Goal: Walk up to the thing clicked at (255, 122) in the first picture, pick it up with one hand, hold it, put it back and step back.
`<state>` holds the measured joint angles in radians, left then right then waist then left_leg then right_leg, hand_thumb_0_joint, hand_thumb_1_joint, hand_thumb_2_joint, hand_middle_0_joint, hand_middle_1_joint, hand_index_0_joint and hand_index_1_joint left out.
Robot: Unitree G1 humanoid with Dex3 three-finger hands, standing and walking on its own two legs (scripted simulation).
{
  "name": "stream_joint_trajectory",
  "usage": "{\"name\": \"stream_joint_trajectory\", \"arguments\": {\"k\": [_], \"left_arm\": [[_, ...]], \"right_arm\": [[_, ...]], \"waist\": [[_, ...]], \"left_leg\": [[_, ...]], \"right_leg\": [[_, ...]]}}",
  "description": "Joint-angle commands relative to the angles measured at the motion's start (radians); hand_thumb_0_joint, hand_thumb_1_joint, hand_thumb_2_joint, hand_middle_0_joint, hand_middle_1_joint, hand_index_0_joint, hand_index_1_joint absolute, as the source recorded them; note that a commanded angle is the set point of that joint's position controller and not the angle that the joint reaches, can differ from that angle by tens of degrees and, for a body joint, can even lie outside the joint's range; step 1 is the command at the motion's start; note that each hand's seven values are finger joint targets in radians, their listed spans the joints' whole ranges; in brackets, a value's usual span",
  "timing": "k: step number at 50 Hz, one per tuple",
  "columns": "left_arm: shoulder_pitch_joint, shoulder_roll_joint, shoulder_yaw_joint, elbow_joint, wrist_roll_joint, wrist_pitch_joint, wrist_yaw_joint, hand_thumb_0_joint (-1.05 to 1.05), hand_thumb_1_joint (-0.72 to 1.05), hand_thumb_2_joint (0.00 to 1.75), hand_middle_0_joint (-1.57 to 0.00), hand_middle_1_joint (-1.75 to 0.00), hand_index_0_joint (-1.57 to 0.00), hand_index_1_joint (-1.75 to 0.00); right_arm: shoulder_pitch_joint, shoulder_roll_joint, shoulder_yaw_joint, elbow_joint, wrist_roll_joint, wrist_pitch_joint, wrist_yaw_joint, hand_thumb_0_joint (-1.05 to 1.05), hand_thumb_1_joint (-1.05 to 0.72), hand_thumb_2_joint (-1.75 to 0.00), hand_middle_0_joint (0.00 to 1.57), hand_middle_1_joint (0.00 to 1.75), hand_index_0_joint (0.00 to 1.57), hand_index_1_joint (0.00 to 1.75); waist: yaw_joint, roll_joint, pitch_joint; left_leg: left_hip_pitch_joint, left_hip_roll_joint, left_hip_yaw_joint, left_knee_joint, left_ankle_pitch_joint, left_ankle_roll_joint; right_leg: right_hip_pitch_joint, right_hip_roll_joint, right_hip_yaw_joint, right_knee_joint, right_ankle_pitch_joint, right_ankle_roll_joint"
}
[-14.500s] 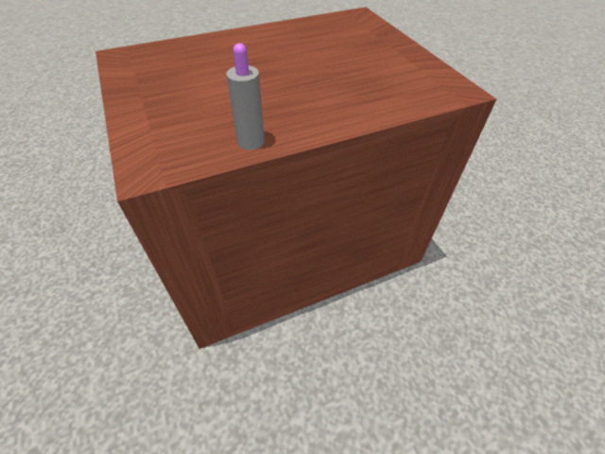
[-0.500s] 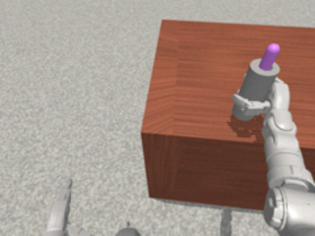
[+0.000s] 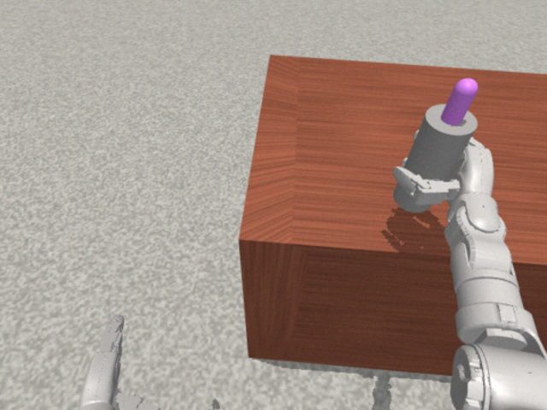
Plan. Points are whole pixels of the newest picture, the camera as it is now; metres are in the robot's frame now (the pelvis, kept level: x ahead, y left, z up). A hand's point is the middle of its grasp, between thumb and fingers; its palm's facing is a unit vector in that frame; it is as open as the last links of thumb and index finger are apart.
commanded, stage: lift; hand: right
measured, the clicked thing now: (435, 149) +0.42 -0.19 +0.18
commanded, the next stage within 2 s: hold in 1.06 s
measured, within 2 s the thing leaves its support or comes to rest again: neither
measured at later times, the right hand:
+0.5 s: hand (450, 159) +0.36 -0.18 +0.22, palm faces +0.18 +0.98 -0.04, open 8.9 cm
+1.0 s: hand (470, 155) +0.33 -0.17 +0.25, palm faces +0.18 +0.98 -0.04, open 8.9 cm
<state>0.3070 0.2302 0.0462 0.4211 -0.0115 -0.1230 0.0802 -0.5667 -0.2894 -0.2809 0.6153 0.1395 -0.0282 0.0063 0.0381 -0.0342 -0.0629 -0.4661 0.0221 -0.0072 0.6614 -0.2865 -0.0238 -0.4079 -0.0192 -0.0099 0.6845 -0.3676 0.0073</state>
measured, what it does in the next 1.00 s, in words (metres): stands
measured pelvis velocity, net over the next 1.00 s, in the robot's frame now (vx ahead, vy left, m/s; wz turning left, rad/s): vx -0.02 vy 0.01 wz -0.03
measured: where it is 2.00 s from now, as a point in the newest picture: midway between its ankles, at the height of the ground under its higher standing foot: outside the picture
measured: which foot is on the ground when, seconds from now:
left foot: down 0.00-1.00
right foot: down 0.00-1.00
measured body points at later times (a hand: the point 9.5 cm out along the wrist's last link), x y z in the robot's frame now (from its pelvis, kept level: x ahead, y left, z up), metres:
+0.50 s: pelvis -0.01 +0.01 +0.01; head -0.03 +0.04 +0.45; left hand +0.16 +0.27 -0.06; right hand +0.34 -0.23 +0.22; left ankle +0.03 +0.14 -0.72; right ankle -0.01 -0.12 -0.72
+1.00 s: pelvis -0.02 +0.01 +0.01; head -0.06 +0.05 +0.45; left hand +0.16 +0.27 -0.06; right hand +0.31 -0.22 +0.26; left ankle +0.03 +0.14 -0.72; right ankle -0.01 -0.12 -0.72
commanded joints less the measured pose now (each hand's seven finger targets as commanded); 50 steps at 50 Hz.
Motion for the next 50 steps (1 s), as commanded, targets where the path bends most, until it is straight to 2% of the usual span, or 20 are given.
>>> {"name": "stream_joint_trajectory", "arguments": {"k": [1,4,7,9,10,16,19,21,23,26,29,31,36,37,39,40,44,48,49,50], "left_arm": [[-0.035,0.139,0.081,-0.136,-0.008,-0.051,0.023,0.0,-0.54,0.05,-0.05,-0.06,-0.05,-0.05],[-0.009,0.154,0.101,-0.102,-0.006,-0.047,0.024,0.0,-0.54,0.04,-0.04,-0.06,-0.05,-0.05],[-0.08,0.075,0.027,-0.126,-0.011,-0.054,0.013,0.0,-0.54,0.05,-0.04,-0.05,-0.05,-0.05],[-0.127,0.102,0.049,-0.159,-0.013,-0.067,0.018,0.0,-0.54,0.05,-0.04,-0.05,-0.04,-0.05],[-0.116,0.138,0.084,-0.132,-0.013,-0.063,0.021,0.0,-0.54,0.05,-0.04,-0.05,-0.04,-0.05],[-0.07,0.115,0.071,-0.088,-0.019,-0.058,0.011,0.0,-0.54,0.04,-0.04,-0.05,-0.04,-0.05],[-0.098,0.151,0.108,-0.085,-0.018,-0.056,0.009,0.0,-0.53,0.04,-0.04,-0.05,-0.04,-0.05],[-0.134,0.143,0.095,-0.119,-0.022,-0.067,0.008,0.0,-0.54,0.05,-0.04,-0.05,-0.04,-0.05],[-0.101,0.101,0.065,-0.057,-0.024,-0.067,0.006,0.0,-0.53,0.04,-0.04,-0.05,-0.04,-0.05],[-0.141,0.137,0.095,-0.088,-0.021,-0.082,0.012,0.0,-0.54,0.05,-0.04,-0.05,-0.04,-0.05],[-0.149,0.093,0.058,-0.045,-0.022,-0.091,0.017,0.0,-0.54,0.05,-0.04,-0.05,-0.04,-0.05],[-0.18,0.165,0.107,-0.093,-0.02,-0.105,0.026,0.0,-0.54,0.05,-0.04,-0.05,-0.04,-0.05],[-0.157,0.122,0.071,-0.036,-0.023,-0.109,0.023,0.0,-0.54,0.05,-0.04,-0.05,-0.04,-0.05],[-0.158,0.14,0.098,-0.036,-0.025,-0.109,0.025,0.0,-0.54,0.05,-0.04,-0.05,-0.04,-0.05],[-0.204,0.158,0.088,-0.115,-0.024,-0.123,0.024,0.0,-0.54,0.05,-0.04,-0.05,-0.04,-0.05],[-0.165,0.123,0.075,-0.04,-0.024,-0.12,0.017,0.0,-0.54,0.05,-0.04,-0.05,-0.04,-0.05],[-0.141,0.119,0.078,-0.019,-0.024,-0.125,0.013,0.0,-0.55,0.05,-0.04,-0.05,-0.04,-0.05],[-0.153,0.152,0.11,-0.028,-0.025,-0.142,0.017,0.0,-0.55,0.05,-0.04,-0.05,-0.04,-0.05],[-0.159,0.11,0.066,-0.013,-0.026,-0.142,0.009,0.0,-0.56,0.06,-0.04,-0.05,-0.04,-0.05],[-0.152,0.121,0.081,-0.018,-0.025,-0.144,0.015,0.0,-0.56,0.06,-0.04,-0.05,-0.04,-0.05]], "right_arm": [[-0.581,-0.291,-0.07,-0.45,0.039,-0.073,-0.019,0.0,-0.28,-1.35,1.33,1.47,1.36,1.47],[-0.538,-0.302,-0.082,-0.516,0.04,-0.015,-0.018,0.0,-0.29,-1.34,1.33,1.47,1.37,1.47],[-0.552,-0.234,-0.03,-0.562,0.047,0.032,-0.008,0.0,-0.28,-1.33,1.33,1.46,1.36,1.46],[-0.524,-0.198,-0.014,-0.574,0.056,0.072,0.0,0.0,-0.27,-1.32,1.32,1.45,1.36,1.45],[-0.515,-0.241,-0.047,-0.593,0.062,0.092,0.0,0.0,-0.26,-1.33,1.32,1.46,1.36,1.46],[-0.458,-0.235,-0.067,-0.685,0.072,0.204,0.007,0.0,-0.23,-1.31,1.31,1.45,1.35,1.45],[-0.473,-0.253,-0.08,-0.737,0.072,0.244,0.002,0.0,-0.27,-1.3,1.32,1.44,1.35,1.44],[-0.486,-0.231,-0.064,-0.794,0.076,0.27,-0.004,0.0,-0.27,-1.31,1.32,1.44,1.35,1.44],[-0.482,-0.239,-0.075,-0.826,0.077,0.29,-0.01,0.0,-0.27,-1.31,1.32,1.45,1.36,1.45],[-0.483,-0.247,-0.075,-0.887,0.077,0.316,-0.015,0.0,-0.24,-1.31,1.31,1.45,1.35,1.45],[-0.463,-0.229,-0.063,-0.888,0.079,0.351,-0.015,0.0,-0.25,-1.31,1.31,1.45,1.35,1.45],[-0.461,-0.247,-0.085,-0.9,0.081,0.378,-0.018,0.0,-0.25,-1.3,1.31,1.44,1.34,1.44],[-0.431,-0.235,-0.084,-0.898,0.084,0.433,-0.014,0.0,-0.25,-1.31,1.31,1.44,1.35,1.44],[-0.445,-0.241,-0.087,-0.889,0.086,0.443,-0.014,0.0,-0.27,-1.3,1.31,1.44,1.35,1.44],[-0.386,-0.261,-0.122,-0.838,0.084,0.465,-0.013,0.0,-0.27,-1.3,1.32,1.44,1.35,1.44],[-0.456,-0.223,-0.074,-0.933,0.089,0.464,-0.009,0.0,-0.25,-1.31,1.31,1.44,1.35,1.44],[-0.434,-0.243,-0.102,-0.925,0.095,0.486,-0.004,0.0,-0.29,-1.31,1.31,1.44,1.34,1.44],[-0.46,-0.254,-0.108,-0.964,0.095,0.507,-0.005,0.0,-0.29,-1.31,1.3,1.43,1.34,1.43],[-0.462,-0.234,-0.087,-0.989,0.091,0.507,-0.006,0.0,-0.29,-1.3,1.29,1.42,1.33,1.42],[-0.472,-0.245,-0.097,-0.988,0.092,0.511,-0.009,0.0,-0.31,-1.3,1.29,1.42,1.33,1.42]], "waist": [[-0.002,-0.029,-0.403],[-0.012,-0.045,-0.379],[-0.023,-0.034,-0.325],[-0.022,0.016,-0.322],[-0.028,0.007,-0.323],[-0.041,0.002,-0.321],[-0.038,0.012,-0.294],[-0.04,0.013,-0.275],[-0.048,-0.002,-0.256],[-0.044,0.003,-0.302],[-0.041,0.007,-0.259],[-0.039,0.038,-0.298],[-0.049,0.02,-0.236],[-0.039,0.018,-0.238],[-0.05,0.059,-0.234],[-0.05,0.009,-0.222],[-0.046,0.036,-0.218],[-0.042,0.001,-0.248],[-0.055,-0.025,-0.248],[-0.048,-0.006,-0.271]], "left_leg": [[0.223,-0.017,0.033,-0.067,0.317,0.02],[0.22,-0.015,0.037,-0.075,0.323,0.018],[0.209,-0.017,0.044,-0.09,0.259,0.017],[0.215,-0.019,0.05,-0.101,0.23,0.013],[0.223,-0.016,0.049,-0.107,0.223,0.012],[0.232,-0.017,0.058,-0.107,0.262,0.012],[0.226,-0.014,0.058,-0.126,0.208,0.01],[0.228,-0.012,0.059,-0.14,0.163,0.008],[0.225,-0.012,0.057,-0.143,0.161,0.01],[0.239,-0.011,0.058,-0.143,0.161,0.01],[0.239,0.0,0.045,-0.163,0.107,0.003],[0.252,-0.003,0.052,-0.161,0.13,0.0],[0.237,-0.002,0.054,-0.168,0.109,-0.001],[0.226,-0.003,0.055,-0.167,0.109,0.0],[0.247,-0.008,0.068,-0.168,0.114,-0.003],[0.228,-0.008,0.065,-0.166,0.102,0.003],[0.229,-0.003,0.056,-0.18,0.066,0.0],[0.229,-0.006,0.058,-0.164,0.138,0.005],[0.224,-0.009,0.062,-0.155,0.139,0.01],[0.232,-0.009,0.063,-0.157,0.146,0.011]], "right_leg": [[0.178,0.018,-0.01,-0.097,0.341,-0.007],[0.192,0.019,-0.009,-0.102,0.356,-0.006],[0.177,0.015,-0.002,-0.121,0.312,-0.005],[0.185,0.011,0.001,-0.134,0.272,-0.008],[0.174,0.016,0.0,-0.139,0.259,-0.009],[0.216,0.017,0.001,-0.137,0.325,-0.006],[0.205,0.021,0.0,-0.154,0.254,-0.008],[0.195,0.025,-0.002,-0.164,0.198,-0.012],[0.196,0.027,-0.001,-0.17,0.197,-0.014],[0.219,0.027,0.002,-0.166,0.202,-0.015],[0.197,0.037,-0.007,-0.167,0.144,-0.022],[0.219,0.035,-0.003,-0.168,0.169,-0.023],[0.191,0.039,-0.001,-0.172,0.151,-0.02],[0.202,0.038,-0.001,-0.172,0.151,-0.02],[0.184,0.036,0.003,-0.18,0.157,-0.02],[0.185,0.036,0.003,-0.184,0.143,-0.016],[0.18,0.039,0.002,-0.183,0.113,-0.022],[0.219,0.037,0.002,-0.173,0.179,-0.018],[0.219,0.036,0.006,-0.174,0.189,-0.013],[0.231,0.035,0.008,-0.173,0.197,-0.015]]}}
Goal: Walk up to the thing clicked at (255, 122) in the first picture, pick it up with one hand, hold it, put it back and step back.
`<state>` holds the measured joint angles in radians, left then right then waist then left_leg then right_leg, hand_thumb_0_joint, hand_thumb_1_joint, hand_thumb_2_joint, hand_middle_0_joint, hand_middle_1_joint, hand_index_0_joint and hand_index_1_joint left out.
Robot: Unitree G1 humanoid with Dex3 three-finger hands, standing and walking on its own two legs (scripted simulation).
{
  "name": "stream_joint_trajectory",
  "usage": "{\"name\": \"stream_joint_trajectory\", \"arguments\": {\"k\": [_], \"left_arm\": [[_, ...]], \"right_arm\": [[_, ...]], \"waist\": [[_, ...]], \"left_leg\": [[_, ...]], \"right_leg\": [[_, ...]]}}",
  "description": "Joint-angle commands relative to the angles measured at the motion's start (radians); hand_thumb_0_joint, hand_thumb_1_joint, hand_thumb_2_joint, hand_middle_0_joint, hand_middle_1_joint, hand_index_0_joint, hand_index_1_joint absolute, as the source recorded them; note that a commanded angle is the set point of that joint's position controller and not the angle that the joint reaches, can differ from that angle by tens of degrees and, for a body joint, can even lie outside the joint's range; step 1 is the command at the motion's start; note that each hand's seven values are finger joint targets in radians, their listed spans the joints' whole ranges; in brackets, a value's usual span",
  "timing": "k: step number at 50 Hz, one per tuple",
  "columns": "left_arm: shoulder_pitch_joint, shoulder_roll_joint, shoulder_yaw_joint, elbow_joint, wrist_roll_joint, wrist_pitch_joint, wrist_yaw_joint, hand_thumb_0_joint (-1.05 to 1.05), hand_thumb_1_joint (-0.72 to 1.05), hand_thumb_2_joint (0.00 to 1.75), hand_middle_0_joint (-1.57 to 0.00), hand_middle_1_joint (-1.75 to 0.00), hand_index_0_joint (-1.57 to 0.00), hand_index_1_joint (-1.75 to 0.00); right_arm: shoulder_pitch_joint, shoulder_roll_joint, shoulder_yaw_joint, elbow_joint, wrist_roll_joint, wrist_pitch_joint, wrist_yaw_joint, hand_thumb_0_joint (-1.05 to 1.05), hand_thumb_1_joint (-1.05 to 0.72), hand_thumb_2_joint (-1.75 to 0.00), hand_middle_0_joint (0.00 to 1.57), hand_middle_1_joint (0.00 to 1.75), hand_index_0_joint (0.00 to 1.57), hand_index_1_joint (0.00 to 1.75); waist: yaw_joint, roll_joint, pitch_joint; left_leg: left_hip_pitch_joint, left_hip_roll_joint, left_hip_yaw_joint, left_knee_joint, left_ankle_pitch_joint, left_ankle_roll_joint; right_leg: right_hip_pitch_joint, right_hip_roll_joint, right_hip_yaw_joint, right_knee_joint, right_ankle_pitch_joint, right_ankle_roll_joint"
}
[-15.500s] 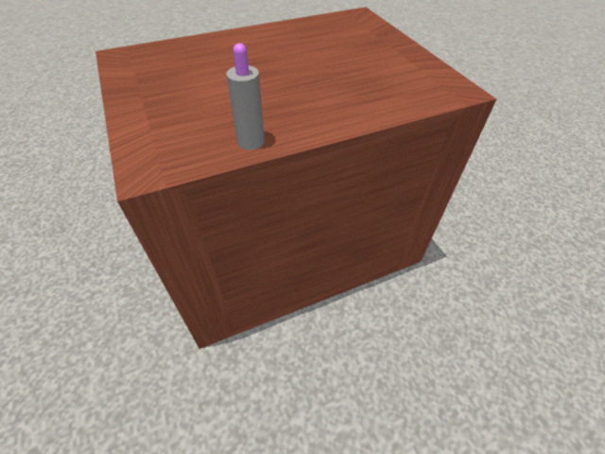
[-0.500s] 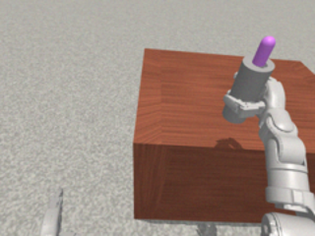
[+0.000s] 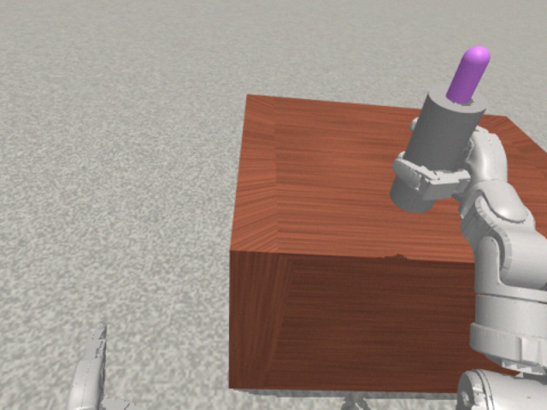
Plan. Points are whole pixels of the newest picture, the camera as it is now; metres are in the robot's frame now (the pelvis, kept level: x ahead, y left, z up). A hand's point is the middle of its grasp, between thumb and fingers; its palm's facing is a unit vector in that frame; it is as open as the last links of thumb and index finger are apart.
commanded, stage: lift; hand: right
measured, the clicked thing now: (439, 137) +0.35 -0.17 +0.28
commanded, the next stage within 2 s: hold in 0.06 s
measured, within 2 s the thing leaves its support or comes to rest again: neither
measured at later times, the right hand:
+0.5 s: hand (441, 151) +0.34 -0.18 +0.27, palm faces +0.14 +0.99 -0.05, open 8.9 cm
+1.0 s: hand (446, 151) +0.33 -0.18 +0.28, palm faces +0.14 +0.99 -0.05, open 8.9 cm
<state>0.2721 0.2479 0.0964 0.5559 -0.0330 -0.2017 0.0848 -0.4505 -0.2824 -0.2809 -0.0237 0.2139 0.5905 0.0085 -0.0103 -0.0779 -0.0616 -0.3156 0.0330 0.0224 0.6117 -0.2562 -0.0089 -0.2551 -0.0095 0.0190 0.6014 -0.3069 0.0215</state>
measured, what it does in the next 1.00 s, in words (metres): stands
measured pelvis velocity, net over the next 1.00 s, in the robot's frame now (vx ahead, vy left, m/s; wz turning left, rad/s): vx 0.01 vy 0.00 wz -0.01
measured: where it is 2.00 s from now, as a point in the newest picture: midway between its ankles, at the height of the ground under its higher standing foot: outside the picture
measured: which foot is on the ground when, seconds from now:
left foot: down 0.00-1.00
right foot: down 0.00-1.00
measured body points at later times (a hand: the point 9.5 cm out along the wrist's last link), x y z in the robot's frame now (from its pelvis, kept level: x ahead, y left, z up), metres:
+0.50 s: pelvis +0.00 +0.00 +0.00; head -0.04 +0.04 +0.45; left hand +0.18 +0.26 -0.07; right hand +0.33 -0.23 +0.27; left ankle +0.05 +0.12 -0.73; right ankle +0.01 -0.14 -0.73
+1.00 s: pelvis +0.01 +0.00 +0.00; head -0.04 +0.04 +0.45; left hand +0.19 +0.25 -0.07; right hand +0.32 -0.23 +0.28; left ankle +0.05 +0.12 -0.73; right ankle +0.01 -0.14 -0.73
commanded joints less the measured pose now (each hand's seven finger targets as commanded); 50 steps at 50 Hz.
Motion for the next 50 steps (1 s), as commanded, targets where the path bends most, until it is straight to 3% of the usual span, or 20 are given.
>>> {"name": "stream_joint_trajectory", "arguments": {"k": [1,7,10,12,13,15,18,23,25,28,31,33,37,42,44,46,47,48,49,50], "left_arm": [[-0.147,0.099,0.019,-0.179,-0.003,-0.069,0.01,0.0,-0.56,0.06,-0.04,-0.05,-0.04,-0.05],[-0.187,0.108,0.009,-0.189,0.001,-0.088,0.02,0.0,-0.56,0.06,-0.05,-0.05,-0.04,-0.05],[-0.152,0.142,0.055,-0.14,0.0,-0.092,0.023,0.0,-0.54,0.04,-0.05,-0.05,-0.05,-0.05],[-0.129,0.113,0.032,-0.121,-0.001,-0.088,0.02,0.0,-0.55,0.05,-0.05,-0.05,-0.05,-0.05],[-0.134,0.156,0.076,-0.159,-0.002,-0.098,0.023,0.0,-0.55,0.05,-0.04,-0.05,-0.04,-0.05],[-0.117,0.103,0.024,-0.123,-0.004,-0.096,0.011,0.0,-0.55,0.05,-0.05,-0.05,-0.04,-0.05],[-0.142,0.086,0.006,-0.132,-0.005,-0.099,0.005,0.0,-0.56,0.05,-0.05,-0.05,-0.04,-0.05],[-0.186,0.141,0.055,-0.094,-0.006,-0.113,0.008,0.0,-0.56,0.05,-0.05,-0.05,-0.04,-0.05],[-0.202,0.119,0.018,-0.137,-0.005,-0.117,0.007,0.0,-0.56,0.05,-0.05,-0.05,-0.05,-0.05],[-0.177,0.087,-0.001,-0.102,-0.005,-0.12,0.01,0.0,-0.56,0.05,-0.05,-0.05,-0.05,-0.05],[-0.192,0.138,0.037,-0.133,-0.002,-0.122,0.013,0.0,-0.55,0.05,-0.05,-0.05,-0.05,-0.05],[-0.131,0.098,0.017,-0.076,0.0,-0.107,0.01,0.0,-0.55,0.05,-0.05,-0.05,-0.05,-0.05],[-0.135,0.106,0.033,-0.092,-0.001,-0.105,0.01,0.0,-0.56,0.06,-0.05,-0.05,-0.04,-0.05],[-0.164,0.122,0.042,-0.109,-0.003,-0.121,0.017,0.0,-0.56,0.06,-0.05,-0.05,-0.04,-0.05],[-0.175,0.088,0.0,-0.107,-0.004,-0.123,0.016,0.0,-0.56,0.06,-0.05,-0.05,-0.05,-0.05],[-0.194,0.113,0.013,-0.127,-0.003,-0.127,0.021,0.0,-0.56,0.05,-0.05,-0.05,-0.05,-0.05],[-0.183,0.082,-0.012,-0.088,-0.003,-0.127,0.015,0.0,-0.56,0.05,-0.05,-0.05,-0.05,-0.05],[-0.17,0.125,0.03,-0.093,-0.002,-0.126,0.021,0.0,-0.55,0.05,-0.05,-0.05,-0.05,-0.05],[-0.197,0.109,-0.004,-0.121,-0.001,-0.131,0.017,0.0,-0.55,0.05,-0.05,-0.05,-0.05,-0.05],[-0.178,0.13,0.033,-0.094,-0.001,-0.128,0.02,0.0,-0.55,0.05,-0.05,-0.05,-0.05,-0.05]], "right_arm": [[-0.592,-0.24,-0.087,-0.37,0.019,-0.108,-0.011,0.0,-0.29,-1.3,1.29,1.42,1.32,1.42],[-0.576,-0.255,-0.103,-0.365,0.021,-0.074,-0.014,0.0,-0.32,-1.32,1.29,1.43,1.33,1.43],[-0.569,-0.278,-0.127,-0.367,0.028,-0.056,-0.013,0.0,-0.3,-1.32,1.31,1.44,1.34,1.44],[-0.562,-0.274,-0.124,-0.367,0.029,-0.047,-0.007,0.0,-0.31,-1.31,1.3,1.43,1.33,1.43],[-0.531,-0.272,-0.14,-0.339,0.033,-0.041,-0.005,0.0,-0.3,-1.32,1.3,1.44,1.34,1.44],[-0.542,-0.257,-0.126,-0.357,0.039,-0.03,0.003,0.0,-0.29,-1.33,1.31,1.45,1.35,1.45],[-0.556,-0.258,-0.121,-0.369,0.036,-0.022,0.009,0.0,-0.3,-1.32,1.3,1.43,1.33,1.43],[-0.584,-0.247,-0.098,-0.405,0.036,-0.002,0.018,0.0,-0.27,-1.33,1.3,1.45,1.34,1.45],[-0.597,-0.228,-0.075,-0.44,0.033,0.0,0.02,0.0,-0.28,-1.32,1.28,1.43,1.32,1.43],[-0.556,-0.238,-0.102,-0.436,0.04,0.015,0.02,0.0,-0.27,-1.32,1.28,1.43,1.32,1.43],[-0.499,-0.284,-0.154,-0.398,0.04,0.031,0.017,0.0,-0.27,-1.33,1.3,1.45,1.34,1.45],[-0.534,-0.284,-0.155,-0.435,0.041,0.03,0.009,0.0,-0.27,-1.34,1.3,1.45,1.34,1.45],[-0.493,-0.303,-0.183,-0.462,0.05,0.031,0.0,0.0,-0.29,-1.33,1.31,1.45,1.35,1.45],[-0.543,-0.265,-0.125,-0.47,0.048,0.031,0.007,0.0,-0.25,-1.34,1.3,1.45,1.34,1.45],[-0.532,-0.238,-0.104,-0.455,0.047,0.036,0.016,0.0,-0.23,-1.32,1.28,1.43,1.32,1.43],[-0.524,-0.219,-0.085,-0.426,0.042,0.05,0.022,0.0,-0.22,-1.33,1.28,1.45,1.33,1.45],[-0.54,-0.205,-0.069,-0.457,0.042,0.052,0.027,0.0,-0.22,-1.33,1.28,1.44,1.32,1.44],[-0.536,-0.225,-0.088,-0.42,0.038,0.059,0.028,0.0,-0.23,-1.33,1.28,1.44,1.33,1.44],[-0.543,-0.202,-0.064,-0.435,0.035,0.062,0.03,0.0,-0.22,-1.33,1.27,1.44,1.32,1.44],[-0.539,-0.225,-0.084,-0.409,0.032,0.066,0.031,0.0,-0.24,-1.32,1.27,1.43,1.32,1.43]], "waist": [[-0.003,0.036,-0.262],[-0.014,0.057,-0.264],[-0.003,0.041,-0.245],[0.003,0.052,-0.236],[0.011,0.082,-0.264],[0.001,0.06,-0.234],[-0.006,0.075,-0.217],[-0.005,0.017,-0.228],[-0.006,0.031,-0.24],[-0.017,0.039,-0.265],[-0.019,0.064,-0.272],[-0.018,0.045,-0.264],[-0.021,0.086,-0.262],[0.001,0.066,-0.231],[-0.006,0.048,-0.222],[0.001,0.055,-0.245],[-0.007,0.023,-0.237],[0.01,0.03,-0.258],[-0.004,0.029,-0.246],[0.008,0.025,-0.25]], "left_leg": [[0.079,-0.022,0.038,-0.107,0.102,-0.005],[0.102,-0.023,0.041,-0.115,0.086,-0.008],[0.088,-0.025,0.043,-0.115,0.065,-0.009],[0.075,-0.021,0.039,-0.121,0.052,-0.012],[0.09,-0.026,0.042,-0.115,0.1,-0.013],[0.078,-0.027,0.046,-0.113,0.095,-0.012],[0.076,-0.025,0.047,-0.124,0.06,-0.013],[0.065,-0.028,0.043,-0.11,0.072,-0.003],[0.075,-0.026,0.047,-0.111,0.069,-0.003],[0.095,-0.024,0.046,-0.111,0.101,-0.005],[0.109,-0.023,0.048,-0.106,0.138,-0.012],[0.109,-0.018,0.043,-0.111,0.133,-0.011],[0.114,-0.017,0.042,-0.117,0.126,-0.017],[0.075,-0.022,0.042,-0.117,0.081,-0.014],[0.079,-0.02,0.042,-0.11,0.103,-0.012],[0.085,-0.02,0.043,-0.107,0.135,-0.013],[0.083,-0.019,0.044,-0.104,0.127,-0.01],[0.081,-0.022,0.044,-0.101,0.149,-0.009],[0.087,-0.022,0.05,-0.104,0.131,-0.009],[0.078,-0.022,0.049,-0.103,0.135,-0.009]], "right_leg": [[0.068,0.024,-0.019,-0.091,0.127,-0.029],[0.059,0.024,-0.017,-0.097,0.116,-0.03],[0.05,0.023,-0.016,-0.103,0.087,-0.028],[0.047,0.03,-0.023,-0.095,0.074,-0.033],[0.069,0.025,-0.021,-0.092,0.119,-0.033],[0.052,0.026,-0.019,-0.096,0.117,-0.03],[0.037,0.028,-0.014,-0.103,0.087,-0.034],[0.06,0.024,-0.007,-0.107,0.108,-0.024],[0.061,0.026,-0.007,-0.103,0.108,-0.026],[0.074,0.026,-0.01,-0.094,0.148,-0.025],[0.069,0.029,-0.015,-0.085,0.18,-0.025],[0.065,0.034,-0.018,-0.084,0.163,-0.028],[0.053,0.037,-0.022,-0.081,0.154,-0.033],[0.058,0.033,-0.016,-0.091,0.107,-0.034],[0.055,0.033,-0.015,-0.083,0.133,-0.032],[0.068,0.032,-0.014,-0.081,0.167,-0.03],[0.066,0.033,-0.013,-0.08,0.164,-0.028],[0.09,0.028,-0.01,-0.082,0.192,-0.026],[0.073,0.03,-0.008,-0.087,0.181,-0.023],[0.084,0.028,-0.007,-0.087,0.18,-0.023]]}}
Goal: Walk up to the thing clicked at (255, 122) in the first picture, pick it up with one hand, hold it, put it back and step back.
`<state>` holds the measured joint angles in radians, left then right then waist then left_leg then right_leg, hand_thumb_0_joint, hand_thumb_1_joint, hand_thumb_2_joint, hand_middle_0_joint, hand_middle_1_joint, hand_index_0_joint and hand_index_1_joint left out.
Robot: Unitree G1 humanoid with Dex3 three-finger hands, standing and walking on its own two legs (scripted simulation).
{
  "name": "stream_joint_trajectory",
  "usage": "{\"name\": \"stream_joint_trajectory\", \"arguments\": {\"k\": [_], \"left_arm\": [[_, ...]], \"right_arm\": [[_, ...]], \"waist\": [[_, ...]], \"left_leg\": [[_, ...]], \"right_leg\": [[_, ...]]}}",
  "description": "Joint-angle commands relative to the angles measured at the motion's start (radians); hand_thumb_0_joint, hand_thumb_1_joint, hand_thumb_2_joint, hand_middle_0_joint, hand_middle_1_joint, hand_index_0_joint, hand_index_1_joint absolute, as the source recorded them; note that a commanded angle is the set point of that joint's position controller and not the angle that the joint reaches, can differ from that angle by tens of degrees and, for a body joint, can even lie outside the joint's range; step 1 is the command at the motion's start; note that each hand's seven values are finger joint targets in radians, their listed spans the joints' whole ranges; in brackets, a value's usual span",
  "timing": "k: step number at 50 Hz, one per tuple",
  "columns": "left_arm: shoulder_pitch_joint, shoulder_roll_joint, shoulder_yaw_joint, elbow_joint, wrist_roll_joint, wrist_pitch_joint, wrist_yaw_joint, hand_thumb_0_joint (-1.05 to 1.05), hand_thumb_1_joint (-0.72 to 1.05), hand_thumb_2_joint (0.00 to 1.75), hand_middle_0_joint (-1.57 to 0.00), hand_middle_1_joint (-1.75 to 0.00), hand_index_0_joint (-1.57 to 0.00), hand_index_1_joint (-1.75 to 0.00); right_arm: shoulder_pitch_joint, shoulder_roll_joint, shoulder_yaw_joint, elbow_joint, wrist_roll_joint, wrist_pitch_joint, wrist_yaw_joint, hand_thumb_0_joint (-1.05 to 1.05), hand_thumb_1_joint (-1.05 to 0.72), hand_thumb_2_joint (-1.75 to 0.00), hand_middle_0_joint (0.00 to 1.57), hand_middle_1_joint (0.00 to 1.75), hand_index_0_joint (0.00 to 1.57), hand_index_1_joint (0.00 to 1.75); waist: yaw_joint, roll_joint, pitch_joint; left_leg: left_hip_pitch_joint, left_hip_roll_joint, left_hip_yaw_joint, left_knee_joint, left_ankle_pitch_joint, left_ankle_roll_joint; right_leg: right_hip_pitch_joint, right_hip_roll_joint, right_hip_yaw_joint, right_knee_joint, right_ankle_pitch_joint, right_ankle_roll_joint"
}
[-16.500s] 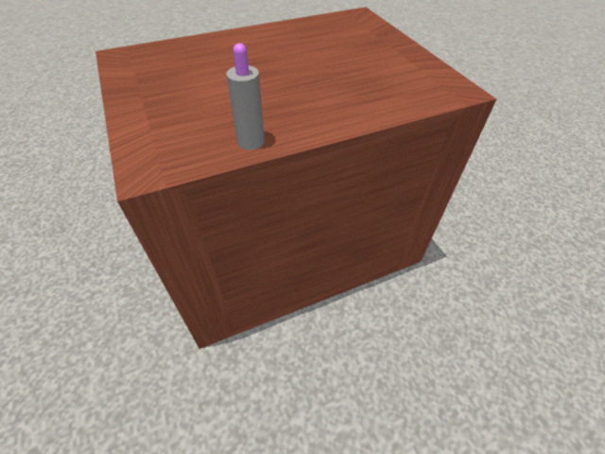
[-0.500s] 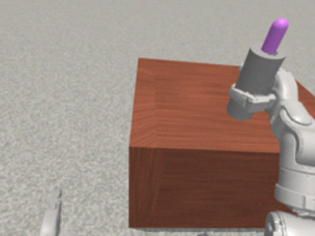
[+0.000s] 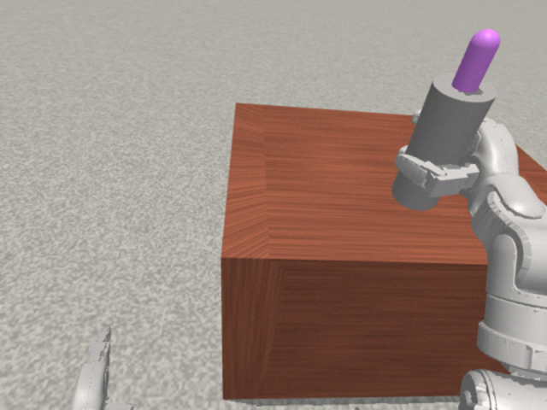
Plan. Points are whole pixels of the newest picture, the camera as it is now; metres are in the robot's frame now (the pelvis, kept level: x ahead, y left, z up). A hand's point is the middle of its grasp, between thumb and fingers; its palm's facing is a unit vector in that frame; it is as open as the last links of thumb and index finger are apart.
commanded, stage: hold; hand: right
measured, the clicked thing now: (444, 129) +0.32 -0.17 +0.31
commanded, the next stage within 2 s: crouch in 1.76 s
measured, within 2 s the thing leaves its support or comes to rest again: neither
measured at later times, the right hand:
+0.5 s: hand (428, 160) +0.32 -0.17 +0.27, palm faces +0.10 +0.99 -0.06, open 8.9 cm
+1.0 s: hand (417, 158) +0.33 -0.16 +0.27, palm faces +0.09 +1.00 -0.04, open 8.9 cm
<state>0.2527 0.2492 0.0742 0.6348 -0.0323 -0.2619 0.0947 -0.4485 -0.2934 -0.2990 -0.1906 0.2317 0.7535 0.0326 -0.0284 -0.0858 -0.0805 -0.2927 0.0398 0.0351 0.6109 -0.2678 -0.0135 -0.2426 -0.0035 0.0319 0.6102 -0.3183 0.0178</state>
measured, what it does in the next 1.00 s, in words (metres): stands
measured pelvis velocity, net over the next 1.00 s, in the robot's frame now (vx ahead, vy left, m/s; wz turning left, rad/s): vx -0.01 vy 0.00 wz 0.01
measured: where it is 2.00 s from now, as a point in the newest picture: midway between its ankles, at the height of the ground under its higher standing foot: outside the picture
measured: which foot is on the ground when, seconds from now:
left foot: down 0.00-1.00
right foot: down 0.00-1.00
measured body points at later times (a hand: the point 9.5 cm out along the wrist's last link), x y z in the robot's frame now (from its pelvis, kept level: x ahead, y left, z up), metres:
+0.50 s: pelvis -0.01 +0.00 +0.00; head -0.06 +0.04 +0.44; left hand +0.17 +0.25 -0.06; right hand +0.31 -0.22 +0.28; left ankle +0.04 +0.13 -0.73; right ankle +0.01 -0.13 -0.73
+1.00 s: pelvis -0.01 +0.00 +0.00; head -0.06 +0.05 +0.44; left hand +0.17 +0.26 -0.06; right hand +0.32 -0.21 +0.27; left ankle +0.04 +0.13 -0.73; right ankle +0.01 -0.13 -0.73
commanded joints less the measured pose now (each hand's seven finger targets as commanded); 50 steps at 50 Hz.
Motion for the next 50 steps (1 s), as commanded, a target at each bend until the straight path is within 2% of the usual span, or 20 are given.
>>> {"name": "stream_joint_trajectory", "arguments": {"k": [1,4,5,8,10,15,18,19,22,23,27,30,34,35,36,39,45,47,49,50], "left_arm": [[-0.164,0.12,0.037,-0.171,-0.001,-0.071,0.006,0.0,-0.55,0.05,-0.05,-0.05,-0.05,-0.05],[-0.175,0.156,0.075,-0.215,-0.001,-0.079,0.009,0.0,-0.55,0.05,-0.05,-0.05,-0.05,-0.05],[-0.144,0.128,0.059,-0.209,0.003,-0.077,0.007,0.0,-0.55,0.05,-0.05,-0.05,-0.05,-0.05],[-0.069,0.073,0.036,-0.137,0.002,-0.063,0.001,0.0,-0.56,0.05,-0.05,-0.05,-0.05,-0.05],[-0.099,0.102,0.059,-0.197,0.002,-0.071,0.005,0.0,-0.56,0.05,-0.05,-0.05,-0.05,-0.05],[-0.165,0.066,0.013,-0.18,0.001,-0.08,0.003,0.0,-0.56,0.06,-0.05,-0.05,-0.04,-0.05],[-0.251,0.132,0.04,-0.23,0.003,-0.091,0.017,0.0,-0.55,0.05,-0.05,-0.05,-0.05,-0.05],[-0.242,0.11,0.013,-0.205,0.003,-0.09,0.015,0.0,-0.56,0.05,-0.05,-0.05,-0.05,-0.05],[-0.221,0.135,0.034,-0.212,0.003,-0.094,0.023,0.0,-0.55,0.05,-0.05,-0.05,-0.05,-0.05],[-0.183,0.125,0.03,-0.194,0.003,-0.091,0.019,0.0,-0.55,0.05,-0.05,-0.05,-0.05,-0.05],[-0.085,0.105,0.036,-0.169,0.0,-0.081,0.01,0.0,-0.55,0.05,-0.05,-0.05,-0.05,-0.05],[-0.112,0.13,0.078,-0.186,-0.001,-0.092,0.009,0.0,-0.56,0.06,-0.05,-0.05,-0.04,-0.05],[-0.133,0.081,0.033,-0.152,-0.005,-0.105,0.0,0.0,-0.56,0.06,-0.05,-0.05,-0.04,-0.05],[-0.177,0.132,0.069,-0.201,-0.002,-0.119,0.003,0.0,-0.56,0.06,-0.05,-0.05,-0.04,-0.05],[-0.15,0.073,0.018,-0.138,0.002,-0.111,-0.003,0.0,-0.56,0.06,-0.05,-0.05,-0.04,-0.05],[-0.211,0.116,0.03,-0.229,0.004,-0.119,0.012,0.0,-0.56,0.06,-0.05,-0.05,-0.05,-0.05],[-0.179,0.14,0.055,-0.199,0.01,-0.101,0.019,0.0,-0.55,0.05,-0.05,-0.05,-0.05,-0.05],[-0.12,0.086,0.019,-0.161,0.006,-0.086,0.012,0.0,-0.55,0.05,-0.05,-0.05,-0.05,-0.05],[-0.121,0.11,0.049,-0.192,0.004,-0.095,0.013,0.0,-0.56,0.06,-0.05,-0.05,-0.04,-0.05],[-0.104,0.065,0.012,-0.146,0.004,-0.086,0.004,0.0,-0.56,0.06,-0.05,-0.05,-0.04,-0.05]], "right_arm": [[-0.546,-0.2,-0.061,-0.245,0.016,-0.097,0.005,0.0,-0.25,-1.33,1.28,1.44,1.32,1.44],[-0.509,-0.29,-0.157,-0.198,0.019,-0.098,-0.007,0.0,-0.26,-1.32,1.28,1.43,1.32,1.43],[-0.555,-0.272,-0.13,-0.258,0.017,-0.106,-0.012,0.0,-0.24,-1.32,1.27,1.43,1.32,1.43],[-0.546,-0.3,-0.166,-0.278,0.027,-0.128,-0.021,0.0,-0.25,-1.33,1.29,1.44,1.33,1.44],[-0.539,-0.304,-0.168,-0.313,0.029,-0.138,-0.024,0.0,-0.24,-1.33,1.29,1.45,1.34,1.45],[-0.555,-0.226,-0.084,-0.337,0.024,-0.139,-0.019,0.0,-0.21,-1.33,1.28,1.44,1.33,1.44],[-0.542,-0.21,-0.055,-0.296,0.018,-0.116,-0.008,0.0,-0.2,-1.34,1.3,1.46,1.34,1.46],[-0.536,-0.195,-0.04,-0.296,0.015,-0.112,-0.005,0.0,-0.19,-1.34,1.28,1.46,1.33,1.46],[-0.479,-0.251,-0.111,-0.242,0.014,-0.097,-0.003,0.0,-0.19,-1.33,1.28,1.44,1.33,1.44],[-0.503,-0.218,-0.08,-0.273,0.018,-0.098,0.0,0.0,-0.19,-1.32,1.26,1.43,1.31,1.43],[-0.512,-0.281,-0.149,-0.247,0.03,-0.102,-0.004,0.0,-0.22,-1.33,1.29,1.45,1.33,1.45],[-0.522,-0.282,-0.15,-0.265,0.035,-0.115,-0.008,0.0,-0.25,-1.32,1.29,1.44,1.34,1.44],[-0.588,-0.254,-0.094,-0.295,0.029,-0.122,-0.008,0.0,-0.24,-1.33,1.3,1.45,1.34,1.45],[-0.58,-0.221,-0.071,-0.263,0.03,-0.118,-0.008,0.0,-0.24,-1.33,1.3,1.45,1.34,1.45],[-0.618,-0.217,-0.052,-0.31,0.025,-0.121,-0.007,0.0,-0.22,-1.35,1.3,1.47,1.35,1.47],[-0.589,-0.208,-0.056,-0.223,0.02,-0.107,0.0,0.0,-0.22,-1.34,1.29,1.46,1.34,1.46],[-0.57,-0.269,-0.128,-0.252,0.018,-0.107,-0.008,0.0,-0.21,-1.32,1.28,1.44,1.33,1.44],[-0.559,-0.309,-0.165,-0.257,0.02,-0.117,-0.013,0.0,-0.21,-1.33,1.29,1.45,1.34,1.45],[-0.509,-0.311,-0.179,-0.25,0.025,-0.123,-0.014,0.0,-0.19,-1.33,1.3,1.46,1.35,1.46],[-0.531,-0.307,-0.172,-0.275,0.027,-0.13,-0.016,0.0,-0.18,-1.34,1.3,1.47,1.35,1.47]], "waist": [[0.018,0.038,-0.21],[0.009,0.078,-0.217],[0.016,0.076,-0.226],[0.002,0.067,-0.215],[0.002,0.084,-0.248],[0.005,0.018,-0.214],[0.012,0.034,-0.22],[0.01,0.029,-0.207],[0.007,0.057,-0.247],[0.016,0.051,-0.237],[0.021,0.069,-0.211],[0.029,0.078,-0.175],[0.027,0.014,-0.146],[0.039,0.036,-0.165],[0.026,0.009,-0.178],[0.024,0.067,-0.246],[-0.007,0.064,-0.288],[-0.01,0.053,-0.24],[-0.003,0.084,-0.236],[-0.004,0.071,-0.208]], "left_leg": [[0.059,-0.032,0.041,-0.103,0.132,-0.003],[0.072,-0.03,0.043,-0.111,0.122,-0.01],[0.077,-0.028,0.043,-0.111,0.122,-0.009],[0.067,-0.025,0.034,-0.112,0.107,-0.008],[0.078,-0.026,0.029,-0.109,0.121,-0.008],[0.054,-0.029,0.024,-0.111,0.063,0.001],[0.054,-0.034,0.032,-0.111,0.046,0.0],[0.054,-0.035,0.036,-0.113,0.026,0.001],[0.077,-0.035,0.042,-0.111,0.055,-0.005],[0.072,-0.035,0.043,-0.108,0.071,-0.003],[0.063,-0.036,0.045,-0.106,0.122,-0.007],[0.036,-0.034,0.036,-0.118,0.086,-0.011],[0.012,-0.033,0.029,-0.118,0.03,-0.003],[0.019,-0.037,0.033,-0.111,0.057,-0.004],[0.02,-0.035,0.034,-0.111,0.039,0.0],[0.06,-0.031,0.033,-0.105,0.098,-0.006],[0.103,-0.028,0.04,-0.101,0.098,-0.005],[0.086,-0.024,0.032,-0.116,0.058,-0.005],[0.08,-0.029,0.032,-0.11,0.082,-0.009],[0.064,-0.027,0.027,-0.117,0.058,-0.009]], "right_leg": [[0.058,0.02,-0.017,-0.104,0.181,-0.017],[0.042,0.025,-0.022,-0.1,0.156,-0.023],[0.049,0.025,-0.025,-0.099,0.15,-0.022],[0.033,0.029,-0.032,-0.094,0.135,-0.026],[0.048,0.027,-0.031,-0.091,0.149,-0.028],[0.03,0.023,-0.026,-0.101,0.098,-0.025],[0.033,0.017,-0.016,-0.11,0.079,-0.024],[0.023,0.017,-0.012,-0.116,0.065,-0.021],[0.038,0.019,-0.014,-0.109,0.091,-0.022],[0.043,0.018,-0.016,-0.11,0.111,-0.018],[0.039,0.021,-0.024,-0.102,0.155,-0.02],[0.03,0.026,-0.031,-0.106,0.104,-0.027],[0.014,0.022,-0.02,-0.116,0.044,-0.025],[0.023,0.018,-0.017,-0.114,0.069,-0.024],[0.019,0.02,-0.015,-0.112,0.059,-0.023],[0.054,0.02,-0.017,-0.09,0.131,-0.025],[0.038,0.026,-0.021,-0.096,0.131,-0.021],[0.013,0.031,-0.032,-0.095,0.094,-0.025],[0.016,0.027,-0.032,-0.095,0.109,-0.027],[0.004,0.03,-0.036,-0.094,0.085,-0.028]]}}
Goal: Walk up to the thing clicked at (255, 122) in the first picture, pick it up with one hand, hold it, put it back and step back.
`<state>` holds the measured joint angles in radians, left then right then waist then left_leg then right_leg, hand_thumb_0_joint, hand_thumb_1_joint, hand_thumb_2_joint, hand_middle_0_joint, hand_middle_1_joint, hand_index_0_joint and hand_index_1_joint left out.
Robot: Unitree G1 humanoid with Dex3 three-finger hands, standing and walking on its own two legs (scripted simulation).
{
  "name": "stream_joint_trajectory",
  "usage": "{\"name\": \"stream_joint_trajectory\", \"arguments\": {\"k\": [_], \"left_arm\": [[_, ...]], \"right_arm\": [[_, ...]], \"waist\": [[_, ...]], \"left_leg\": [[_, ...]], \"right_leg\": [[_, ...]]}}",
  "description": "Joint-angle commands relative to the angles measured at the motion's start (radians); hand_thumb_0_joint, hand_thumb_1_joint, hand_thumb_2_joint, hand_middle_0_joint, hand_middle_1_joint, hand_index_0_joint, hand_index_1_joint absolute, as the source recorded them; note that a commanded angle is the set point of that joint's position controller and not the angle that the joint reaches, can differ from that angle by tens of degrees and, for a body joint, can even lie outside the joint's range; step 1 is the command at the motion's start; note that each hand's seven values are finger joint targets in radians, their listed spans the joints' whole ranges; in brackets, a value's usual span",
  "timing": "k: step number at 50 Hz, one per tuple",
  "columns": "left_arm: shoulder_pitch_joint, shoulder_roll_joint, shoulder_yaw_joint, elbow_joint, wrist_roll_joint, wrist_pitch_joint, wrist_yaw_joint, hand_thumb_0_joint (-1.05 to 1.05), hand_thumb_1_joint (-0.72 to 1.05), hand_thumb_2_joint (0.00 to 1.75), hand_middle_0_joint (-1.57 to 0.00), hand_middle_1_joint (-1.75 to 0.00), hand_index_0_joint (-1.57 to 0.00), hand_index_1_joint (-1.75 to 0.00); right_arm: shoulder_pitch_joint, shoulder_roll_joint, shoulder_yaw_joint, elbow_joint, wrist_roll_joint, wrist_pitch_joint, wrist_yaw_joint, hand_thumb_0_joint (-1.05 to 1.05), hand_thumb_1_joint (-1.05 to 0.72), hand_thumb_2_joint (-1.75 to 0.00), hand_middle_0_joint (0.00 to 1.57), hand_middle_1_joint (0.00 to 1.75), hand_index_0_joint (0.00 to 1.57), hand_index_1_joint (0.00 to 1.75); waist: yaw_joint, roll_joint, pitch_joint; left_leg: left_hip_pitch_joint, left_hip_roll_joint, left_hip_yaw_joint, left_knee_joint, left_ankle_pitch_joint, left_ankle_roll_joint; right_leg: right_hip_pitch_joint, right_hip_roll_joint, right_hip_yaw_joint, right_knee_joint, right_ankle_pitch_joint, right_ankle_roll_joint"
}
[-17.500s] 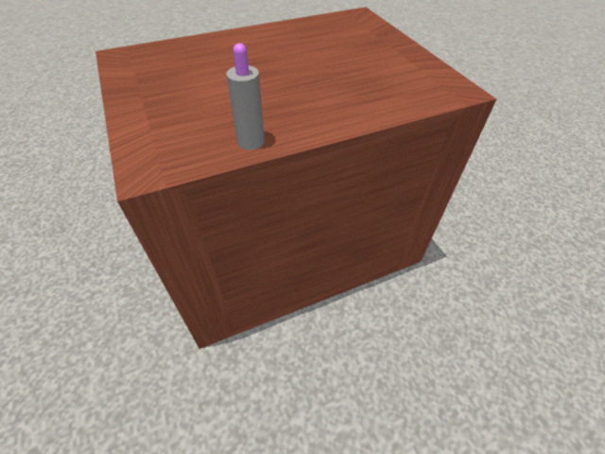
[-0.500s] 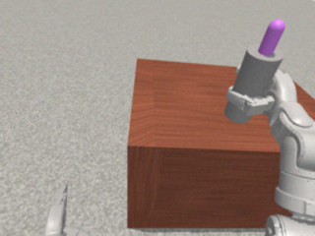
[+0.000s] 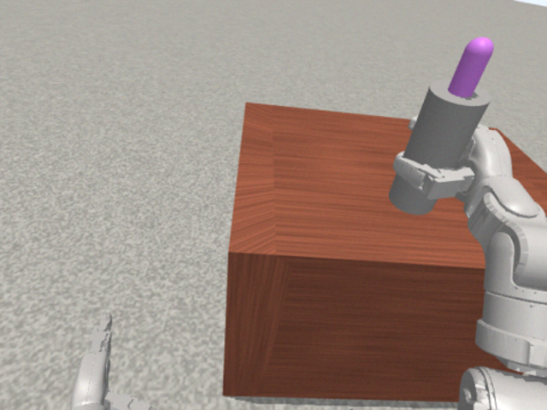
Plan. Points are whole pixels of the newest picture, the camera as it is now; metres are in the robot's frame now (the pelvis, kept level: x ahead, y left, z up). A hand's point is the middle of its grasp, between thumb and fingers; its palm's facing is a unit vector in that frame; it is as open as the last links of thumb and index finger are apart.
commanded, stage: hold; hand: right
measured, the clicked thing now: (440, 134) +0.33 -0.16 +0.31
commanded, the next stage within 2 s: crouch in 0.76 s
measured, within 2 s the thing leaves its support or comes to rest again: neither
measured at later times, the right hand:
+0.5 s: hand (425, 166) +0.33 -0.16 +0.26, palm faces +0.10 +0.99 -0.04, open 8.9 cm
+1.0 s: hand (432, 168) +0.33 -0.17 +0.26, palm faces +0.11 +0.99 -0.03, open 8.9 cm
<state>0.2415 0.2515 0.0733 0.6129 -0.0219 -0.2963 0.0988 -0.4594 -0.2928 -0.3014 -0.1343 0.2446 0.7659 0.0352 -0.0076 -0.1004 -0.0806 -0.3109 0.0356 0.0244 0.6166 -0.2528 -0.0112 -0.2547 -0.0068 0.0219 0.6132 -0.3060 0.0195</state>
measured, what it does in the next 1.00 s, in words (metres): stands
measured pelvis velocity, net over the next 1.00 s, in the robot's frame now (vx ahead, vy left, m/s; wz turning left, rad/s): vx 0.00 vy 0.00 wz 0.00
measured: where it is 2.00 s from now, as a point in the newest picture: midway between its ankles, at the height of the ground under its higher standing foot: outside the picture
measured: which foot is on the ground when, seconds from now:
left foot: down 0.00-1.00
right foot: down 0.00-1.00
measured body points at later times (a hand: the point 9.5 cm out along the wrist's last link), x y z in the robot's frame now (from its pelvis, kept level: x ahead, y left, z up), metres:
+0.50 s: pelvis +0.00 +0.00 +0.00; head -0.05 +0.04 +0.44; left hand +0.19 +0.26 -0.05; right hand +0.32 -0.22 +0.26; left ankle +0.05 +0.12 -0.73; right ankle +0.02 -0.13 -0.73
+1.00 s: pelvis +0.00 +0.00 +0.00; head -0.06 +0.03 +0.44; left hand +0.18 +0.25 -0.05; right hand +0.32 -0.22 +0.26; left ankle +0.05 +0.12 -0.73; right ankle +0.02 -0.13 -0.73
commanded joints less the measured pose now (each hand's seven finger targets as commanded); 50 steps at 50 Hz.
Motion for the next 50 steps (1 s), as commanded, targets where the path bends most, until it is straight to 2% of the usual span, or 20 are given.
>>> {"name": "stream_joint_trajectory", "arguments": {"k": [1,5,8,10,13,18,21,22,27,29,33,35,37,41,42,43,45,46,47,50], "left_arm": [[-0.104,0.092,0.038,-0.158,-0.007,-0.051,0.007,0.0,-0.56,0.06,-0.05,-0.05,-0.04,-0.05],[-0.12,0.11,0.055,-0.171,-0.01,-0.054,0.007,0.0,-0.57,0.06,-0.04,-0.05,-0.04,-0.05],[-0.132,0.065,0.004,-0.141,-0.009,-0.055,0.006,0.0,-0.57,0.07,-0.04,-0.05,-0.04,-0.05],[-0.17,0.106,0.034,-0.162,-0.007,-0.068,0.013,0.0,-0.57,0.06,-0.05,-0.05,-0.04,-0.05],[-0.194,0.148,0.057,-0.186,-0.006,-0.074,0.022,0.0,-0.56,0.06,-0.05,-0.05,-0.04,-0.05],[-0.13,0.095,0.023,-0.163,-0.003,-0.066,0.016,0.0,-0.55,0.05,-0.05,-0.05,-0.05,-0.05],[-0.087,0.116,0.069,-0.123,-0.001,-0.061,0.012,0.0,-0.55,0.05,-0.05,-0.05,-0.05,-0.05],[-0.093,0.103,0.05,-0.162,-0.001,-0.063,0.008,0.0,-0.55,0.05,-0.05,-0.05,-0.04,-0.05],[-0.127,0.099,0.056,-0.184,-0.006,-0.066,0.008,0.0,-0.56,0.06,-0.05,-0.05,-0.04,-0.05],[-0.133,0.066,0.013,-0.176,-0.006,-0.064,0.008,0.0,-0.57,0.07,-0.05,-0.05,-0.04,-0.05],[-0.192,0.132,0.05,-0.183,-0.001,-0.068,0.028,0.0,-0.57,0.06,-0.05,-0.05,-0.04,-0.05],[-0.223,0.11,0.015,-0.161,-0.004,-0.067,0.027,0.0,-0.56,0.06,-0.05,-0.05,-0.04,-0.05],[-0.234,0.143,0.038,-0.199,-0.003,-0.074,0.033,0.0,-0.56,0.05,-0.05,-0.05,-0.05,-0.05],[-0.116,0.089,0.022,-0.159,-0.005,-0.063,0.015,0.0,-0.55,0.05,-0.05,-0.05,-0.05,-0.05],[-0.063,0.111,0.061,-0.104,-0.005,-0.058,0.016,0.0,-0.55,0.05,-0.05,-0.05,-0.05,-0.05],[-0.103,0.104,0.044,-0.167,-0.008,-0.067,0.011,0.0,-0.52,0.04,-0.06,-0.06,-0.07,-0.05],[-0.089,0.108,0.059,-0.167,-0.007,-0.07,0.001,0.0,-0.53,0.05,-0.05,-0.05,-0.05,-0.05],[-0.052,0.107,0.073,-0.123,-0.007,-0.064,-0.002,0.0,-0.54,0.05,-0.05,-0.05,-0.05,-0.05],[-0.092,0.076,0.027,-0.178,-0.009,-0.069,-0.008,0.0,-0.54,0.05,-0.04,-0.05,-0.05,-0.05],[-0.093,0.086,0.047,-0.119,-0.006,-0.068,-0.006,0.0,-0.54,0.06,-0.04,-0.05,-0.05,-0.05]], "right_arm": [[-0.53,-0.321,-0.177,-0.332,0.013,-0.146,-0.021,0.0,-0.17,-1.34,1.29,1.46,1.34,1.46],[-0.528,-0.289,-0.139,-0.336,0.018,-0.145,-0.019,0.0,-0.19,-1.34,1.31,1.47,1.36,1.47],[-0.562,-0.22,-0.068,-0.344,0.014,-0.136,-0.005,0.0,-0.16,-1.33,1.28,1.45,1.33,1.45],[-0.552,-0.206,-0.047,-0.328,0.009,-0.125,0.005,0.0,-0.18,-1.34,1.29,1.46,1.34,1.46],[-0.521,-0.22,-0.068,-0.252,0.003,-0.111,0.011,0.0,-0.18,-1.31,1.27,1.43,1.32,1.43],[-0.54,-0.268,-0.125,-0.286,0.006,-0.121,-0.002,0.0,-0.2,-1.3,1.26,1.42,1.31,1.42],[-0.524,-0.305,-0.161,-0.309,0.009,-0.14,-0.015,0.0,-0.18,-1.3,1.27,1.43,1.32,1.43],[-0.526,-0.321,-0.175,-0.32,0.008,-0.148,-0.019,0.0,-0.19,-1.31,1.28,1.43,1.32,1.43],[-0.55,-0.286,-0.13,-0.411,0.013,-0.166,-0.035,0.0,-0.2,-1.31,1.28,1.43,1.32,1.43],[-0.537,-0.257,-0.104,-0.417,0.014,-0.161,-0.031,0.0,-0.22,-1.32,1.3,1.45,1.34,1.45],[-0.529,-0.218,-0.06,-0.293,0.004,-0.127,-0.012,0.0,-0.17,-1.34,1.29,1.46,1.34,1.46],[-0.539,-0.203,-0.043,-0.277,0.003,-0.11,-0.002,0.0,-0.16,-1.34,1.28,1.46,1.33,1.46],[-0.532,-0.218,-0.064,-0.25,-0.003,-0.102,0.0,0.0,-0.16,-1.33,1.27,1.45,1.33,1.45],[-0.511,-0.239,-0.099,-0.247,0.001,-0.112,0.001,0.0,-0.18,-1.31,1.27,1.43,1.31,1.43],[-0.549,-0.26,-0.115,-0.277,0.007,-0.119,-0.001,0.0,-0.18,-1.3,1.26,1.42,1.31,1.42],[-0.504,-0.261,-0.13,-0.231,0.008,-0.12,-0.002,0.0,-0.11,-1.38,1.27,1.48,1.34,1.48],[-0.536,-0.288,-0.149,-0.285,0.01,-0.137,-0.007,0.0,-0.27,-1.31,1.32,1.44,1.36,1.44],[-0.55,-0.281,-0.135,-0.306,0.006,-0.143,-0.012,0.0,-0.3,-1.33,1.33,1.45,1.37,1.45],[-0.521,-0.252,-0.119,-0.261,0.004,-0.143,-0.016,0.0,-0.29,-1.32,1.33,1.45,1.37,1.45],[-0.576,-0.256,-0.107,-0.264,-0.003,-0.153,-0.029,0.0,-0.28,-1.33,1.33,1.46,1.37,1.46]], "waist": [[-0.013,0.1,-0.205],[-0.004,0.081,-0.19],[0.001,0.054,-0.186],[0.007,0.059,-0.204],[0.006,0.088,-0.208],[-0.007,0.103,-0.221],[-0.006,0.089,-0.206],[-0.011,0.082,-0.218],[-0.005,0.046,-0.234],[-0.013,0.043,-0.247],[0.0,0.077,-0.243],[-0.009,0.056,-0.216],[0.001,0.081,-0.227],[0.012,0.109,-0.208],[0.015,0.106,-0.188],[0.009,0.118,-0.187],[0.004,0.096,-0.199],[0.011,0.06,-0.174],[0.006,0.084,-0.162],[0.011,0.041,-0.129]], "left_leg": [[0.07,-0.025,0.037,-0.126,0.031,-0.013],[0.055,-0.028,0.035,-0.124,0.03,-0.011],[0.047,-0.026,0.033,-0.124,0.035,-0.008],[0.055,-0.026,0.037,-0.12,0.05,-0.01],[0.063,-0.024,0.041,-0.122,0.055,-0.014],[0.084,-0.018,0.042,-0.127,0.055,-0.018],[0.075,-0.018,0.038,-0.121,0.053,-0.017],[0.08,-0.018,0.037,-0.121,0.062,-0.017],[0.069,-0.024,0.037,-0.103,0.07,-0.007],[0.078,-0.025,0.035,-0.101,0.089,-0.006],[0.08,-0.026,0.041,-0.106,0.104,-0.009],[0.075,-0.024,0.042,-0.108,0.078,-0.008],[0.073,-0.031,0.049,-0.114,0.054,-0.008],[0.073,-0.029,0.056,-0.118,0.066,-0.013],[0.057,-0.028,0.051,-0.119,0.065,-0.014],[0.057,-0.031,0.051,-0.115,0.074,-0.016],[0.057,-0.032,0.052,-0.109,0.074,-0.013],[0.042,-0.029,0.05,-0.11,0.064,-0.008],[0.043,-0.027,0.046,-0.118,0.048,-0.012],[0.013,-0.029,0.042,-0.12,-0.011,-0.006]], "right_leg": [[0.022,0.032,-0.025,-0.102,0.06,-0.031],[0.025,0.031,-0.023,-0.104,0.052,-0.032],[0.036,0.029,-0.021,-0.096,0.061,-0.032],[0.048,0.029,-0.018,-0.097,0.077,-0.03],[0.056,0.031,-0.014,-0.098,0.086,-0.03],[0.036,0.038,-0.023,-0.093,0.081,-0.033],[0.024,0.039,-0.03,-0.094,0.072,-0.031],[0.025,0.041,-0.031,-0.09,0.079,-0.032],[0.041,0.029,-0.023,-0.089,0.094,-0.027],[0.051,0.027,-0.021,-0.083,0.116,-0.027],[0.059,0.022,-0.011,-0.083,0.139,-0.025],[0.042,0.026,-0.015,-0.089,0.114,-0.023],[0.046,0.022,-0.006,-0.106,0.089,-0.023],[0.029,0.03,-0.018,-0.102,0.093,-0.028],[0.032,0.03,-0.023,-0.102,0.086,-0.029],[0.036,0.028,-0.022,-0.099,0.094,-0.03],[0.029,0.028,-0.02,-0.102,0.091,-0.028],[0.03,0.027,-0.022,-0.108,0.082,-0.025],[0.016,0.031,-0.023,-0.106,0.062,-0.03],[0.004,0.023,-0.014,-0.121,-0.003,-0.027]]}}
